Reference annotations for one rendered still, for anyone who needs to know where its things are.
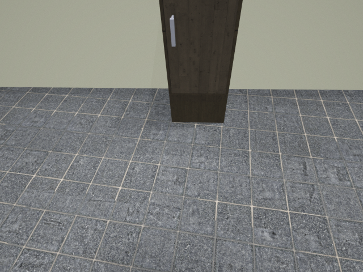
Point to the cupboard door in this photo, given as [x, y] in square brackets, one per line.
[204, 31]

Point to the handle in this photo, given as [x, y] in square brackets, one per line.
[172, 28]

